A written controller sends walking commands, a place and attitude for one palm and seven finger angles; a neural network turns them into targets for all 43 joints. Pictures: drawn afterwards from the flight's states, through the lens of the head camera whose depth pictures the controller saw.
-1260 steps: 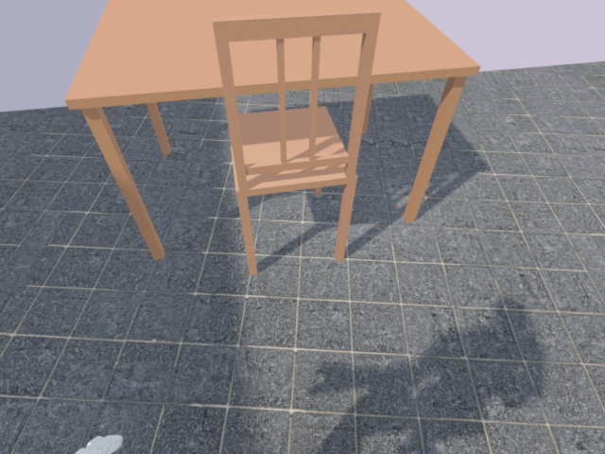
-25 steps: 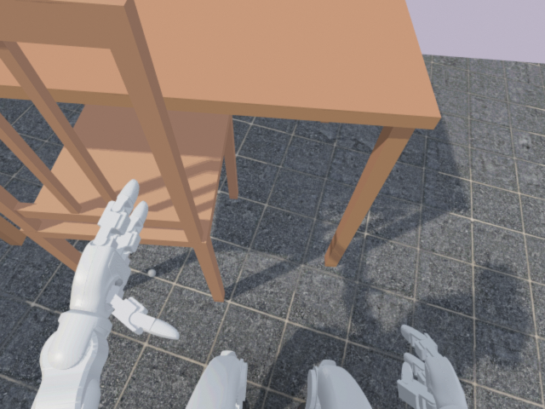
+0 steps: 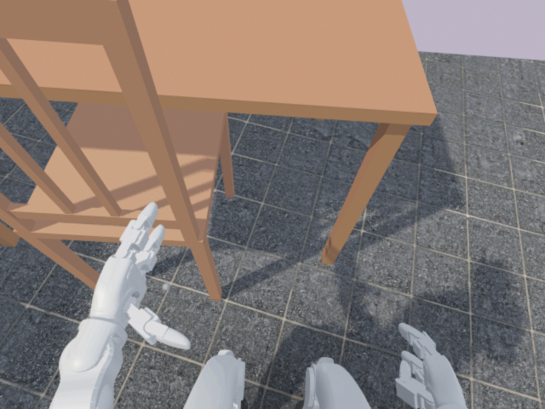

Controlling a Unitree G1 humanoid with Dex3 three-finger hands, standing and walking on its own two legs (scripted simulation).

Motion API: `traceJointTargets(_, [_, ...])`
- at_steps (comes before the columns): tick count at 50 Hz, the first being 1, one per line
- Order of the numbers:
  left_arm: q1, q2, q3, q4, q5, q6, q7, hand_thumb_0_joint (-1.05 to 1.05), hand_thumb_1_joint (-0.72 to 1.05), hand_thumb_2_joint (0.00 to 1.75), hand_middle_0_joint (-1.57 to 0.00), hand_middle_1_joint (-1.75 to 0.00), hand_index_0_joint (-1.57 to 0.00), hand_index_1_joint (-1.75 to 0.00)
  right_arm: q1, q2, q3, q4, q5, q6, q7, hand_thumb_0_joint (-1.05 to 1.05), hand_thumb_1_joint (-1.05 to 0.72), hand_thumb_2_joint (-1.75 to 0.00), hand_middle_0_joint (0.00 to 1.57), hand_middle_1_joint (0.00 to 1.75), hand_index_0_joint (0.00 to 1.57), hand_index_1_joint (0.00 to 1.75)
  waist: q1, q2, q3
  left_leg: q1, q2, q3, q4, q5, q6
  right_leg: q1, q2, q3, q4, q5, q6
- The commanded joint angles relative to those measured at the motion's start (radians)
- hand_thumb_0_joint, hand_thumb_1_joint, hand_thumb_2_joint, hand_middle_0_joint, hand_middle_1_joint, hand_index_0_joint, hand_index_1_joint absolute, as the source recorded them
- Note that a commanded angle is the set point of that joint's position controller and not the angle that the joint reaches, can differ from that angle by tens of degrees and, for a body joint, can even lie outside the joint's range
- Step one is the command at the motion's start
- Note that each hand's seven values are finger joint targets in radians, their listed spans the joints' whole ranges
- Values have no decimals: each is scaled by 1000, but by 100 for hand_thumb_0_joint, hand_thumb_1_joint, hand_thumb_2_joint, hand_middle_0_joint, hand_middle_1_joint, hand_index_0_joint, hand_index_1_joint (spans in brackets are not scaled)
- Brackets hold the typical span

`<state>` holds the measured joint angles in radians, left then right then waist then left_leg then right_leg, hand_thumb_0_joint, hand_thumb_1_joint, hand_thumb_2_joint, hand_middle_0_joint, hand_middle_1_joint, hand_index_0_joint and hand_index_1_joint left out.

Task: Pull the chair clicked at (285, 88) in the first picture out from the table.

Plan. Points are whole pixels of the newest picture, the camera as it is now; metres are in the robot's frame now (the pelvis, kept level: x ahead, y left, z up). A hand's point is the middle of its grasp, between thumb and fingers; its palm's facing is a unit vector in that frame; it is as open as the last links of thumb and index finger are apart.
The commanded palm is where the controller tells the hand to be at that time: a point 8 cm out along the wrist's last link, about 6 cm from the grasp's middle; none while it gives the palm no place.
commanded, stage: aim the fingers beside a spindle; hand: left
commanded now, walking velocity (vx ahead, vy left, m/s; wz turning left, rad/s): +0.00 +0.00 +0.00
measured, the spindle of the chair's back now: (11, 147) +0.45 +0.40 +0.08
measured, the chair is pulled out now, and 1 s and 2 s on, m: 0.00 0.00 0.00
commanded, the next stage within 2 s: push the fingers through the gap in 2.00 s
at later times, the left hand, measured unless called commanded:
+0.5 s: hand (150, 277) +0.27 +0.17 +0.06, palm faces -0.04 -1.00 -0.08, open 16.9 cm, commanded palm +0.26 +0.23 +0.04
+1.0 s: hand (159, 281) +0.29 +0.17 +0.01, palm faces -0.05 -1.00 -0.02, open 16.9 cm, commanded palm +0.27 +0.22 +0.04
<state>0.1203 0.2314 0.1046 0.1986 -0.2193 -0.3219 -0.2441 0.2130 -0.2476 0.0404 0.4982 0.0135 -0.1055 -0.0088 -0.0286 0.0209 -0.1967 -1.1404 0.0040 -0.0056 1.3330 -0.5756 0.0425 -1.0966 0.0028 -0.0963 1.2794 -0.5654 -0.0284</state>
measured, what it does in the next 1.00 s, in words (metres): stands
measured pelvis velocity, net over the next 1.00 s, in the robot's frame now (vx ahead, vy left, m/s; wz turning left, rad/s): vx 0.00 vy -0.01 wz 0.00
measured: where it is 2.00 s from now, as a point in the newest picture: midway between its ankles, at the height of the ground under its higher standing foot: outside the picture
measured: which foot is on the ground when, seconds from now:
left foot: down 0.00-1.00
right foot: down 0.00-1.00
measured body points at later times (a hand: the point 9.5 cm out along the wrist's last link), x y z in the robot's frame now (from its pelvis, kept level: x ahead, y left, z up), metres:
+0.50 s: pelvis +0.00 +0.00 +0.01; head +0.09 +0.01 +0.45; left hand +0.27 +0.22 +0.07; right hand +0.18 -0.23 -0.08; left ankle +0.03 +0.09 -0.61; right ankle +0.02 -0.11 -0.61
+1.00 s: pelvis +0.00 -0.01 +0.00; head +0.10 +0.01 +0.44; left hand +0.28 +0.23 +0.01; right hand +0.18 -0.24 -0.09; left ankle +0.03 +0.09 -0.61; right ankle +0.02 -0.11 -0.61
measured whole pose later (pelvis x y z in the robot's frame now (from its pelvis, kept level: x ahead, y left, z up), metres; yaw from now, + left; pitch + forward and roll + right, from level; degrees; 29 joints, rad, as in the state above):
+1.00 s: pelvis +0.00 -0.01 +0.00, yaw +0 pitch +22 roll -3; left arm 0.10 0.26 0.14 0.22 -0.23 -0.31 -0.23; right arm 0.22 -0.25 0.04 0.50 0.02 -0.08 -0.01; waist -0.03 0.03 -0.19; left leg -1.13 0.01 -0.01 1.33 -0.58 0.03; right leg -1.09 0.01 -0.10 1.28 -0.57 -0.04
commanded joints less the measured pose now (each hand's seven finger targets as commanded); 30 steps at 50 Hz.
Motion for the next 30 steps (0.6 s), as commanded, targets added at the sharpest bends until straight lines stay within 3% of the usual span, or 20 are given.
traceJointTargets(1, [-76,213,128,-509,-16,-160,53,0,-50,30,-6,-8,-6,-8,-9,-134,-73,-156,-13,-65,-16,0,-90,-90,20,30,20,30,59,168,-454,445,0,-78,-224,432,-43,201,15,56,-153,283,-27])
traceJointTargets(2, [-62,180,102,-509,-14,-166,73,0,-50,30,-6,-8,-6,-8,-5,-124,-69,-151,-15,-64,-13,0,-90,-90,20,30,20,30,38,136,-420,441,0,-80,-223,446,-42,197,16,52,-158,297,-23])
traceJointTargets(5, [-37,190,151,-352,3,-151,109,0,-50,30,-6,-8,-6,-8,-3,-125,-69,-125,-16,-43,-13,0,-90,-90,20,30,20,30,9,20,-291,282,0,-70,-202,331,-21,195,28,50,-169,253,-18])
traceJointTargets(6, [-39,130,103,-269,11,-135,100,0,-50,30,-6,-8,-6,-8,-12,-123,-63,-119,-15,-38,-10,0,-90,-90,20,30,20,30,-13,6,-227,240,-3,-62,-195,273,-18,166,27,49,-178,218,-12])
traceJointTargets(8, [-21,77,58,-129,15,-100,62,0,-50,30,-6,-8,-6,-8,-17,-136,-62,-113,-6,-29,-7,0,-90,-90,20,30,20,30,-26,-33,-144,172,-6,-66,-202,170,-17,126,28,44,-195,133,-9])
traceJointTargets(10, [-24,30,3,-76,1,-65,3,0,-50,30,-6,-8,-6,-8,-21,-148,-65,-131,8,-28,-9,0,-90,-90,20,30,20,30,-33,-49,-142,165,-9,-63,-207,148,-10,130,25,48,-211,121,-10])
traceJointTargets(11, [-60,24,-20,-93,-5,-57,-25,0,-50,30,-6,-8,-6,-8,-17,-153,-65,-134,13,-31,-10,0,-90,-90,20,30,20,30,-34,-34,-183,186,-10,-65,-207,147,-8,136,21,48,-210,122,-7])
traceJointTargets(14, [-99,83,7,-274,-29,-83,-55,0,-50,30,-6,-8,-6,-8,-12,-152,-77,-153,7,-51,-22,0,-90,-90,20,30,20,30,-9,32,-348,277,-8,-60,-189,261,-8,200,14,62,-186,221,-12])
traceJointTargets(16, [-119,156,54,-456,-36,-130,-28,0,-50,30,-6,-8,-6,-8,-6,-145,-77,-159,-3,-66,-25,0,-90,-90,20,30,20,30,22,112,-447,394,-3,-73,-195,383,-21,216,13,62,-166,289,-20])
traceJointTargets(17, [-76,177,80,-504,-38,-148,-2,0,-50,30,-6,-8,-6,-8,0,-137,-76,-157,-8,-72,-23,0,-90,-90,20,30,20,30,39,136,-460,436,-2,-73,-206,433,-31,222,14,61,-163,311,-22])
traceJointTargets(20, [-12,250,183,-489,-20,-173,85,0,-50,30,-6,-8,-6,-8,5,-124,-73,-132,-17,-63,-21,0,-90,-90,20,30,20,30,46,97,-383,376,0,-72,-212,439,-37,222,25,54,-154,312,-25])
traceJointTargets(23, [-17,123,106,-270,15,-137,115,0,-50,30,-6,-8,-6,-8,-20,-119,-64,-116,-15,-38,-7,0,-90,-90,20,30,20,30,-3,34,-191,241,-3,-67,-201,259,-26,140,28,41,-171,196,-15])
traceJointTargets(25, [6,70,66,-116,17,-96,80,0,-50,30,-6,-8,-6,-8,-23,-133,-65,-116,-7,-25,-4,0,-90,-90,20,30,20,30,-23,-43,-127,166,-7,-65,-202,162,-17,117,29,42,-195,122,-12])
traceJointTargets(28, [-79,15,-34,-102,3,-59,-11,0,-50,30,-6,-8,-6,-8,-23,-152,-65,-140,13,-30,-9,0,-90,-90,20,30,20,30,-39,-39,-175,171,-13,-64,-205,115,-7,132,21,54,-215,91,-6])
traceJointTargets(30, [-138,22,-57,-207,-19,-69,-51,0,-50,30,-6,-8,-6,-8,-15,-151,-68,-153,11,-46,-21,0,-90,-90,20,30,20,30,-37,4,-268,228,-10,-67,-193,175,-4,159,18,59,-200,144,-11])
